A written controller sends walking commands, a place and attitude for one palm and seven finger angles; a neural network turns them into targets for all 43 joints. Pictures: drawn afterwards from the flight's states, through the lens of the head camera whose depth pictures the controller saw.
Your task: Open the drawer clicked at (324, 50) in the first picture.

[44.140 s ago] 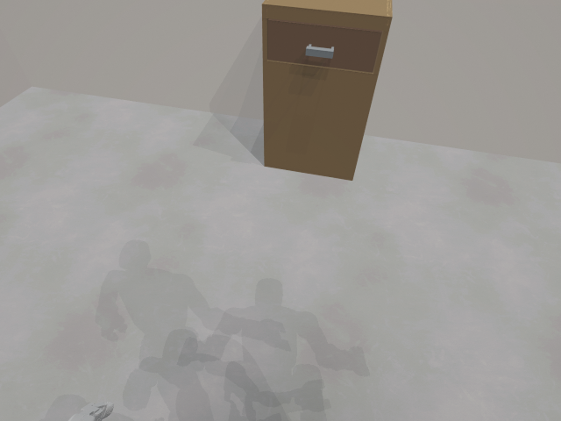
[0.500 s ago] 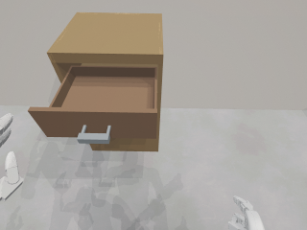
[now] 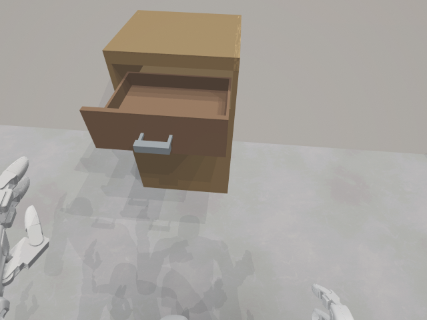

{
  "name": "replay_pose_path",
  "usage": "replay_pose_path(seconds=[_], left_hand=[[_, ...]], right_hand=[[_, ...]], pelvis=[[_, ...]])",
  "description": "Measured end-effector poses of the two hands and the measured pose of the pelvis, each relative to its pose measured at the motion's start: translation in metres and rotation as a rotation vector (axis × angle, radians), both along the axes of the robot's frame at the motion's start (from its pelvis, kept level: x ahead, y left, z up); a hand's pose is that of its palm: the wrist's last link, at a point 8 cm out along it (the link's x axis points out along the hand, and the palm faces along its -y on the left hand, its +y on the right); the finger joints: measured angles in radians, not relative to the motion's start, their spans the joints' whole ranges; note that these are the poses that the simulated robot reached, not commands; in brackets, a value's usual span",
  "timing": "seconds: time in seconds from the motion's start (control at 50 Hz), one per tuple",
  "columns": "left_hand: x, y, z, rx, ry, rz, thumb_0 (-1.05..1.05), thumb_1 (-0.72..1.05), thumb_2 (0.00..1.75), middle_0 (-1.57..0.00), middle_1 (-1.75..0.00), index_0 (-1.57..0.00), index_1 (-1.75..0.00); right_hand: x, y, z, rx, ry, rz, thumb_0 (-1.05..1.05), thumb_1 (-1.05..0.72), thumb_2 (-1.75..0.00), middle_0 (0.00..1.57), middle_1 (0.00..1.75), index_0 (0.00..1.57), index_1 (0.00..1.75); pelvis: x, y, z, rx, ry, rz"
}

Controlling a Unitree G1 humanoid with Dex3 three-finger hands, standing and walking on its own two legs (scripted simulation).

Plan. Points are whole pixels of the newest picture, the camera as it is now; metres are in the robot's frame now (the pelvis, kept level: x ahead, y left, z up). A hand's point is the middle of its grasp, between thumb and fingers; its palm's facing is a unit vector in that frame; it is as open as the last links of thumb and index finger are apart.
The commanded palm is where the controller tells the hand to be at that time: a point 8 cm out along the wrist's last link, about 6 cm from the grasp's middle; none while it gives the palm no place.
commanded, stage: stop stepping back and stand still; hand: left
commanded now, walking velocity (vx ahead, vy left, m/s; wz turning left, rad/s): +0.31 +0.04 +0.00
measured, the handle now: (154, 142) +0.62 +0.22 -0.07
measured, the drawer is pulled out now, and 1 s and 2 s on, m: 0.29 0.29 0.29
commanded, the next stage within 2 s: let the arm hang, fingers relaxed in 1.76 s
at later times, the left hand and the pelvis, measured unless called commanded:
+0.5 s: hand (50, 263) +0.16 +0.22 +0.15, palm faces +0.32 -0.82 -0.47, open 7.4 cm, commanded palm +0.10 +0.27 +0.19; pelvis -0.03 -0.01 +0.00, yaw +0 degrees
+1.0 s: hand (63, 232) +0.20 +0.22 +0.15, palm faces +0.29 -0.84 -0.46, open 7.4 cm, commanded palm +0.14 +0.27 +0.19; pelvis +0.01 -0.01 +0.01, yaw +1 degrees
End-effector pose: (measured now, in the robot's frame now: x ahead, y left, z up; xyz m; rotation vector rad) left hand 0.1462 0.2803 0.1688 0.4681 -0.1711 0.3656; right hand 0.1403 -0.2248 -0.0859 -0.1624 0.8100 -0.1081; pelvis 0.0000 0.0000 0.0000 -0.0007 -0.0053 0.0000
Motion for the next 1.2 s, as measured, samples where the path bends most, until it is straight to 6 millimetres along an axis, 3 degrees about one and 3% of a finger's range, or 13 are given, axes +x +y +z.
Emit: replay_pose_path(seconds=[0.06,0.1,0.16,0.24,0.3,0.34,0.44,0.52,0.62,0.72,0.84,0.96,1.2], left_hand=[[-0.006,-0.007,-0.014,-0.053,0.031,-0.027,0.01,0.89,0.90,-0.21,-0.30,-0.21,-0.30],[-0.010,-0.010,-0.013,-0.054,0.010,-0.064,0.02,0.89,0.90,-0.21,-0.30,-0.21,-0.30],[-0.014,-0.010,0.000,-0.008,-0.068,-0.121,0.02,0.88,0.90,-0.21,-0.30,-0.21,-0.30],[-0.015,-0.008,0.031,0.096,-0.125,-0.145,0.02,0.88,0.90,-0.21,-0.30,-0.21,-0.30],[-0.017,-0.007,0.045,0.145,-0.125,-0.136,0.02,0.88,0.90,-0.21,-0.30,-0.21,-0.30],[-0.018,-0.007,0.045,0.160,-0.092,-0.119,0.01,0.89,0.90,-0.21,-0.30,-0.21,-0.30],[-0.021,-0.013,0.013,0.139,0.026,-0.066,0.01,0.89,0.90,-0.21,-0.30,-0.21,-0.30],[-0.024,-0.020,-0.002,0.030,0.062,-0.040,0.01,0.89,0.90,-0.21,-0.30,-0.21,-0.30],[-0.019,-0.025,0.011,0.010,-0.006,-0.073,0.02,0.88,0.90,-0.22,-0.30,-0.21,-0.30],[-0.003,-0.018,0.027,0.068,-0.095,-0.097,0.02,0.88,0.90,-0.22,-0.30,-0.21,-0.30],[0.013,-0.014,0.022,0.092,-0.007,-0.065,0.01,0.89,0.90,-0.21,-0.30,-0.21,-0.30],[0.016,-0.021,0.006,0.020,0.092,-0.065,0.01,0.89,0.90,-0.21,-0.30,-0.21,-0.30],[0.027,-0.003,0.017,0.047,0.054,-0.050,0.02,0.89,0.90,-0.21,-0.30,-0.21,-0.30]], right_hand=[[-0.022,-0.010,0.007,-0.057,0.020,-0.020,0.02,-0.90,-0.90,0.21,0.30,0.21,0.30],[-0.033,-0.016,0.013,-0.105,0.014,-0.031,0.02,-0.90,-0.90,0.21,0.30,0.21,0.30],[-0.043,-0.020,0.019,-0.163,-0.021,-0.047,0.02,-0.91,-0.90,0.20,0.30,0.21,0.30],[-0.052,-0.014,0.027,-0.121,-0.064,-0.074,0.02,-0.91,-0.90,0.20,0.30,0.20,0.30],[-0.055,-0.007,0.023,-0.067,-0.062,-0.077,0.02,-0.91,-0.90,0.20,0.30,0.20,0.30],[-0.054,-0.005,0.016,-0.037,-0.052,-0.071,0.02,-0.91,-0.90,0.20,0.30,0.20,0.30],[-0.046,-0.009,-0.013,0.007,-0.007,-0.041,0.01,-0.90,-0.90,0.20,0.30,0.21,0.30],[-0.042,-0.018,-0.010,-0.014,0.044,-0.028,0.02,-0.91,-0.90,0.21,0.30,0.21,0.30],[-0.028,-0.028,0.015,-0.095,0.003,-0.026,0.02,-0.91,-0.90,0.20,0.30,0.21,0.30],[-0.004,-0.028,0.026,-0.131,-0.053,-0.015,0.02,-0.91,-0.90,0.20,0.30,0.20,0.30],[0.021,-0.014,0.023,-0.044,-0.085,0.003,0.01,-0.91,-0.90,0.20,0.30,0.20,0.30],[0.030,-0.006,0.017,-0.018,-0.045,0.016,0.01,-0.91,-0.90,0.20,0.30,0.21,0.30],[0.041,0.001,0.024,-0.041,-0.047,0.007,0.02,-0.91,-0.90,0.20,0.30,0.21,0.30]], pelvis=[[-0.009,0.000,0.002,0.012,0.019,0.000],[-0.015,0.002,0.001,0.013,0.029,0.000],[-0.024,0.007,-0.003,0.012,0.026,0.001],[-0.029,0.006,0.006,0.003,0.017,0.003],[-0.030,0.004,0.010,-0.009,0.018,-0.002],[-0.030,0.001,0.009,-0.010,0.018,-0.008],[-0.034,-0.008,-0.006,-0.011,-0.004,-0.005],[-0.032,-0.010,0.001,-0.008,-0.016,0.001],[-0.021,-0.010,0.006,0.000,-0.007,0.000],[-0.014,-0.007,0.005,0.005,0.001,0.007],[-0.004,-0.012,0.008,-0.008,0.012,0.013],[0.008,-0.009,0.010,-0.017,0.021,0.015],[0.014,0.002,0.014,-0.012,0.015,0.005]])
